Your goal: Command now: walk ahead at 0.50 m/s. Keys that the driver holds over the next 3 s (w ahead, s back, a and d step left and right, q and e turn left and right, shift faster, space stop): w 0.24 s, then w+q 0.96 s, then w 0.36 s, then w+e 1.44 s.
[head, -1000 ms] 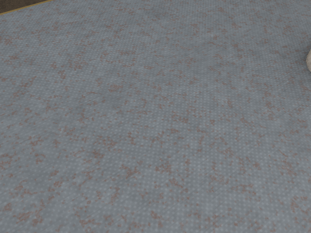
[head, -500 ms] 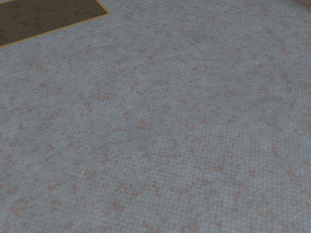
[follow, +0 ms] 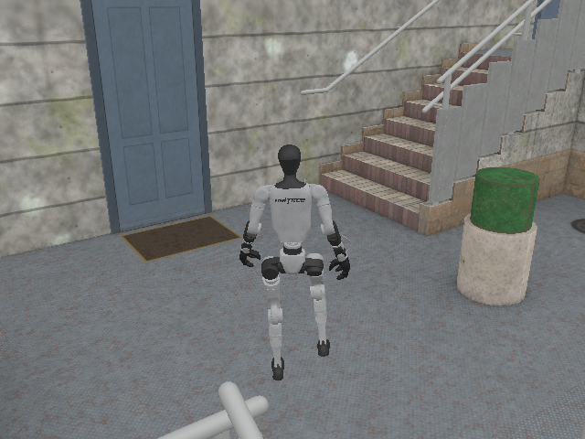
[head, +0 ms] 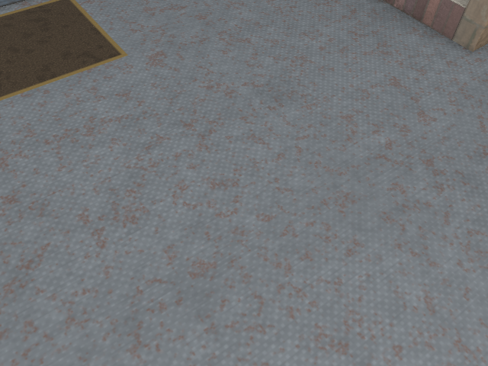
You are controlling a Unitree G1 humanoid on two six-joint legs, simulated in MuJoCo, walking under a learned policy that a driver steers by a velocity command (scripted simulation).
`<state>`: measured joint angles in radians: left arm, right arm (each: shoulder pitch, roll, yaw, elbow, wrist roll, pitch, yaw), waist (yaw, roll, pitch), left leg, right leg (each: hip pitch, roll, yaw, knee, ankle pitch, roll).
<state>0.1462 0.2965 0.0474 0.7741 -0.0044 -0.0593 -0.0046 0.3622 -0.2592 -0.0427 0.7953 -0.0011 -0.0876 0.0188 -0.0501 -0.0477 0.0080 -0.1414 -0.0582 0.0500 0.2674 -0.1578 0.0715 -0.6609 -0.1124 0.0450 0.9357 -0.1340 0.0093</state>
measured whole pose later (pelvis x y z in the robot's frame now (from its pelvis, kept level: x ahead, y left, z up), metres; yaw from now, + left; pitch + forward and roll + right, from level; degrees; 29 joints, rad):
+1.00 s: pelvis +0.53 +0.03 -0.01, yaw +22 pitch +1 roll +0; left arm 0.14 0.30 0.06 0.78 0.00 -0.11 0.00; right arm 0.28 -0.28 -0.07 0.70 0.01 -0.05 0.03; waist -0.02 -0.02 0.06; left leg -0.29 -0.10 -0.02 0.43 -0.16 0.11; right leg -0.52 -0.09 0.06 1.14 -0.33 0.01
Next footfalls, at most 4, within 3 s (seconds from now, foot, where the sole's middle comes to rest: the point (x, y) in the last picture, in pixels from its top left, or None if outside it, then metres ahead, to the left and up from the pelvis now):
0.26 right None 0.32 -0.16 -0.79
0.82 left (194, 335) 0.58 0.11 -0.79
1.32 right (218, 234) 0.92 0.04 -0.79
1.80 left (111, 216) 0.99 0.39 -0.79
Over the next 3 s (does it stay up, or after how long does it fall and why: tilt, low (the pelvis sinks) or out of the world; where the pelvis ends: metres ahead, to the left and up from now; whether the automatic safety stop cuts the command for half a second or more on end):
stays up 1.54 0.36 -0.01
